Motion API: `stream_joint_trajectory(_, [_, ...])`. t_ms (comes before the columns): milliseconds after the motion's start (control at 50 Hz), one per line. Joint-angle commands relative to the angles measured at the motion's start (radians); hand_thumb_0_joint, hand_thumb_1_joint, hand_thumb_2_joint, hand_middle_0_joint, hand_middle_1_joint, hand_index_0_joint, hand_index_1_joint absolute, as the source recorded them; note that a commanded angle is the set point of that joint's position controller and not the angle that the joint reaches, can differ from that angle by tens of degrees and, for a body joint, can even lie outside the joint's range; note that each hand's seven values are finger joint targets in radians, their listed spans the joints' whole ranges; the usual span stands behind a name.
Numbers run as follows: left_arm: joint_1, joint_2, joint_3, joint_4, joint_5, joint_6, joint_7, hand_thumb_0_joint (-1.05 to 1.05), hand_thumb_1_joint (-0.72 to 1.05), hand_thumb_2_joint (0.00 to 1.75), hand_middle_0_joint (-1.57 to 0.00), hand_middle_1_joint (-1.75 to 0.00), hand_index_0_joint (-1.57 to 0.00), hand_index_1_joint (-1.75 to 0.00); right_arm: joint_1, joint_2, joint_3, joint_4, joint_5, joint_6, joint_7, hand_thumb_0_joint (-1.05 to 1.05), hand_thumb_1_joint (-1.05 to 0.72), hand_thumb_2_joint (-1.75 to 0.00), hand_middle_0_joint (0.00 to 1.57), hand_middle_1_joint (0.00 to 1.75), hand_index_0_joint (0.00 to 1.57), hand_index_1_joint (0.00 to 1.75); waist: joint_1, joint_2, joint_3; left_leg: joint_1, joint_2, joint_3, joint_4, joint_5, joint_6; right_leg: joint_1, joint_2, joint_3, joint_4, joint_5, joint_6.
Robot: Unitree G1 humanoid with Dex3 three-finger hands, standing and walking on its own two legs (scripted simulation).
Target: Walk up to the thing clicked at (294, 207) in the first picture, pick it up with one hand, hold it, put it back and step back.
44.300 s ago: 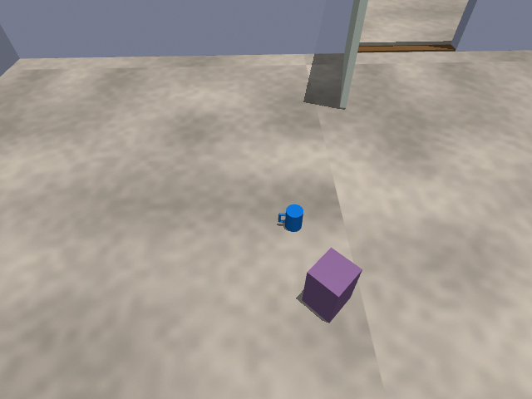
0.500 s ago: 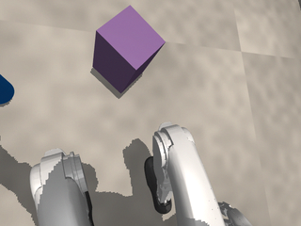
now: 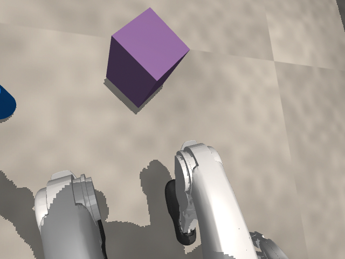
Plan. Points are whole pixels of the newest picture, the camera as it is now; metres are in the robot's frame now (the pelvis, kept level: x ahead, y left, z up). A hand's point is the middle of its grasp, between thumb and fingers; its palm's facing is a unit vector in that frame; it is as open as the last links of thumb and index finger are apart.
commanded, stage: rise first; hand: left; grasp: from above
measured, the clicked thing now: out of the picture +0.50 +0.35 -0.28
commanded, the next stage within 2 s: none
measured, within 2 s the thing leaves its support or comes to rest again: neither
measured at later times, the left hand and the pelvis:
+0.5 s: hand out of the picture +0.47 +0.38 -0.14, palm faces -0.44 -0.08 -0.90, open 14.0 cm; pelvis +0.00 +0.00 +0.00, yaw +0 degrees
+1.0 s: hand out of the picture +0.47 +0.38 -0.14, palm faces -0.43 -0.08 -0.90, open 13.9 cm; pelvis +0.00 +0.00 +0.00, yaw +0 degrees
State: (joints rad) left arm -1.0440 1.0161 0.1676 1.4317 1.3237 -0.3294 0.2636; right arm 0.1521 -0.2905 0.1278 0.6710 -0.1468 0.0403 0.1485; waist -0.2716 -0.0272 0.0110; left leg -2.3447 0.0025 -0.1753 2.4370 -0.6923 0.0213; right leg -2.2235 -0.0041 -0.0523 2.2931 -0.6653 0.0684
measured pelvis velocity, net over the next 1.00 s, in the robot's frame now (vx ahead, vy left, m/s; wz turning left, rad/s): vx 0.00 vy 0.00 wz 0.00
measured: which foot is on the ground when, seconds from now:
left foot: down 0.00-1.00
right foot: down 0.00-1.00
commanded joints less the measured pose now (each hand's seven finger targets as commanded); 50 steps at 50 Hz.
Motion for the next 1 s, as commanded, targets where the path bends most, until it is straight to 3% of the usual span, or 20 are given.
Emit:
stream_joint_trajectory(0, [-0.3,0.304,0.04,-0.166,-0.02,0.0,0.028,0.0,-0.56,1.03,-0.09,-1.04,-0.08,-1.05,0.221,-0.285,-0.084,0.002,-0.001,0.004,-0.01,0.0,-0.91,-0.91,0.2,0.3,0.2,0.3,-0.011,0.417,-0.675,0.624,0.0,0.071,-0.278,0.246,-0.002,0.251,0.025,-0.121,-0.18,0.237,-0.09])
stream_joint_trajectory(40, [-0.307,0.291,0.032,-0.164,-0.022,0.003,0.027,0.0,-0.56,1.02,-0.09,-1.04,-0.09,-1.05,0.222,-0.286,-0.085,-0.003,-0.002,0.003,-0.007,0.0,-0.92,-0.91,0.2,0.3,0.2,0.3,-0.018,0.44,-0.672,0.647,0.003,0.061,-0.284,0.256,-0.006,0.23,0.023,-0.125,-0.173,0.238,-0.091])
stream_joint_trajectory(120, [-0.296,0.298,0.041,-0.155,-0.017,0.004,0.029,0.0,-0.56,1.02,-0.08,-1.05,-0.08,-1.06,0.215,-0.286,-0.087,-0.01,0.001,0.005,-0.008,0.0,-0.91,-0.91,0.2,0.3,0.2,0.3,-0.005,0.458,-0.685,0.658,0.003,0.057,-0.301,0.242,-0.01,0.219,0.023,-0.128,-0.168,0.226,-0.092])
stream_joint_trajectory(180, [-0.29,0.277,0.024,-0.135,-0.012,0.006,0.022,0.0,-0.57,1.03,-0.08,-1.05,-0.08,-1.06,0.221,-0.279,-0.084,-0.008,-0.001,0.005,-0.005,0.0,-0.92,-0.91,0.2,0.3,0.2,0.3,-0.02,0.419,-0.645,0.598,-0.001,0.072,-0.293,0.201,-0.004,0.24,0.027,-0.123,-0.187,0.206,-0.092])
stream_joint_trajectory(240, [-0.312,0.295,0.028,-0.17,-0.018,0.004,0.02,0.0,-0.56,1.03,-0.09,-1.05,-0.08,-1.06,0.212,-0.282,-0.081,-0.013,0.001,0.005,-0.009,0.0,-0.91,-0.9,0.2,0.3,0.2,0.3,-0.011,0.431,-0.671,0.605,-0.001,0.077,-0.292,0.198,-0.002,0.247,0.026,-0.12,-0.19,0.205,-0.09])
stream_joint_trajectory(300, [-0.301,0.271,0.011,-0.12,-0.019,0.005,0.015,0.0,-0.56,1.05,-0.09,-1.06,-0.08,-1.07,0.22,-0.284,-0.08,-0.008,0.003,0.003,-0.011,0.0,-0.91,-0.9,0.2,0.3,0.2,0.3,-0.03,0.389,-0.624,0.58,-0.002,0.069,-0.294,0.173,-0.002,0.226,0.026,-0.123,-0.193,0.19,-0.092])
stream_joint_trajectory(360, [-0.322,0.31,0.029,-0.146,-0.012,0.001,0.02,0.0,-0.56,1.03,-0.09,-1.04,-0.08,-1.05,0.221,-0.289,-0.077,-0.012,0.0,0.002,-0.013,0.0,-0.91,-0.9,0.2,0.3,0.2,0.3,-0.022,0.415,-0.661,0.595,-0.003,0.072,-0.288,0.196,-0.003,0.248,0.024,-0.123,-0.188,0.207,-0.089])
stream_joint_trajectory(400, [-0.31,0.284,0.015,-0.122,-0.015,0.0,0.017,0.0,-0.57,1.04,-0.08,-1.06,-0.07,-1.07,0.222,-0.282,-0.072,-0.012,0.0,0.002,-0.011,0.0,-0.91,-0.9,0.2,0.3,0.2,0.3,-0.031,0.402,-0.634,0.579,-0.003,0.072,-0.286,0.191,-0.003,0.24,0.026,-0.123,-0.188,0.202,-0.092])
stream_joint_trajectory(500, [-0.308,0.324,0.04,-0.155,-0.015,-0.003,0.023,0.0,-0.57,1.04,-0.08,-1.04,-0.07,-1.05,0.212,-0.288,-0.073,-0.019,0.002,0.005,-0.012,0.0,-0.91,-0.9,0.2,0.3,0.2,0.3,-0.006,0.43,-0.674,0.592,-0.004,0.076,-0.29,0.192,-0.005,0.251,0.026,-0.121,-0.185,0.202,-0.093])
stream_joint_trajectory(560, [-0.301,0.31,0.036,-0.14,-0.011,0.001,0.022,0.0,-0.58,1.05,-0.08,-1.06,-0.07,-1.07,0.221,-0.281,-0.073,-0.018,0.001,0.002,-0.012,0.0,-0.91,-0.9,0.2,0.3,0.2,0.3,-0.018,0.417,-0.66,0.581,-0.005,0.082,-0.282,0.195,-0.002,0.259,0.028,-0.121,-0.19,0.206,-0.093])
stream_joint_trajectory(600, [-0.326,0.334,0.047,-0.176,-0.015,-0.001,0.025,0.0,-0.57,1.05,-0.08,-1.06,-0.08,-1.07,0.22,-0.289,-0.077,-0.02,0.003,0.003,-0.014,0.0,-0.91,-0.9,0.2,0.3,0.2,0.3,-0.014,0.424,-0.677,0.576,-0.006,0.086,-0.278,0.192,-0.002,0.26,0.027,-0.119,-0.193,0.203,-0.095])
stream_joint_trajectory(660, [-0.32,0.316,0.039,-0.184,-0.017,-0.001,0.021,0.0,-0.57,1.06,-0.08,-1.06,-0.08,-1.07,0.223,-0.284,-0.077,-0.015,0.002,0.002,-0.014,0.0,-0.91,-0.9,0.2,0.3,0.2,0.3,-0.011,0.444,-0.7,0.612,-0.003,0.08,-0.284,0.221,-0.004,0.259,0.028,-0.122,-0.186,0.22,-0.093])
stream_joint_trajectory(720, [-0.306,0.288,0.026,-0.153,-0.019,0.006,0.013,0.0,-0.56,1.05,-0.08,-1.07,-0.07,-1.07,0.222,-0.298,-0.084,-0.014,0.003,0.004,-0.015,0.0,-0.91,-0.9,0.2,0.3,0.2,0.3,-0.026,0.425,-0.652,0.609,-0.005,0.062,-0.287,0.223,-0.009,0.211,0.022,-0.131,-0.179,0.212,-0.097])
stream_joint_trajectory(820, [-0.32,0.301,0.034,-0.177,-0.017,0.003,0.007,0.0,-0.57,1.06,-0.08,-1.07,-0.07,-1.07,0.226,-0.298,-0.086,-0.018,0.0,0.005,-0.014,0.0,-0.91,-0.9,0.2,0.3,0.2,0.3,-0.018,0.442,-0.665,0.624,-0.005,0.066,-0.287,0.223,-0.01,0.224,0.019,-0.126,-0.185,0.212,-0.095])
stream_joint_trajectory(860, [-0.318,0.278,0.016,-0.157,-0.015,0.003,0.003,0.0,-0.56,1.07,-0.09,-1.08,-0.08,-1.09,0.223,-0.294,-0.08,-0.018,-0.001,0.004,-0.012,0.0,-0.91,-0.9,0.2,0.3,0.2,0.3,-0.032,0.439,-0.634,0.604,-0.007,0.069,-0.28,0.224,-0.009,0.218,0.021,-0.126,-0.185,0.21,-0.097])
stream_joint_trajectory(880, [-0.333,0.293,0.026,-0.172,-0.019,-0.001,0.005,0.0,-0.56,1.07,-0.08,-1.08,-0.08,-1.09,0.22,-0.297,-0.081,-0.023,-0.001,0.005,-0.013,0.0,-0.91,-0.9,0.2,0.3,0.2,0.3,-0.031,0.434,-0.653,0.608,-0.005,0.063,-0.285,0.217,-0.01,0.218,0.021,-0.129,-0.181,0.208,-0.098])
stream_joint_trajectory(900, [-0.325,0.319,0.039,-0.191,-0.02,-0.001,0.007,0.0,-0.55,1.08,-0.09,-1.08,-0.08,-1.09,0.215,-0.295,-0.08,-0.027,0.003,0.005,-0.014,0.0,-0.91,-0.9,0.2,0.3,0.2,0.3,-0.011,0.443,-0.678,0.624,-0.004,0.065,-0.288,0.223,-0.01,0.226,0.021,-0.126,-0.178,0.211,-0.098])
stream_joint_trajectory(920, [-0.316,0.314,0.035,-0.162,-0.014,0.0,0.007,0.0,-0.55,1.08,-0.09,-1.09,-0.09,-1.09,0.221,-0.299,-0.082,-0.026,0.0,0.006,-0.014,0.0,-0.91,-0.9,0.2,0.3,0.2,0.3,-0.021,0.443,-0.659,0.608,-0.007,0.068,-0.281,0.224,-0.011,0.226,0.021,-0.127,-0.181,0.21,-0.1])
stream_joint_trajectory(960, [-0.306,0.316,0.038,-0.161,-0.014,0.001,0.001,0.0,-0.55,1.07,-0.09,-1.09,-0.08,-1.1,0.218,-0.293,-0.081,-0.026,0.001,0.005,-0.013,0.0,-0.91,-0.9,0.2,0.3,0.2,0.3,-0.014,0.429,-0.658,0.609,-0.005,0.072,-0.283,0.21,-0.008,0.229,0.024,-0.123,-0.185,0.201,-0.099])
stream_joint_trajectory(980, [-0.332,0.305,0.033,-0.172,-0.015,-0.003,0.002,0.0,-0.56,1.07,-0.08,-1.08,-0.08,-1.08,0.221,-0.294,-0.08,-0.028,-0.003,0.006,-0.011,0.0,-0.91,-0.9,0.2,0.3,0.2,0.3,-0.03,0.435,-0.645,0.594,-0.007,0.076,-0.277,0.209,-0.008,0.233,0.022,-0.123,-0.188,0.201,-0.097])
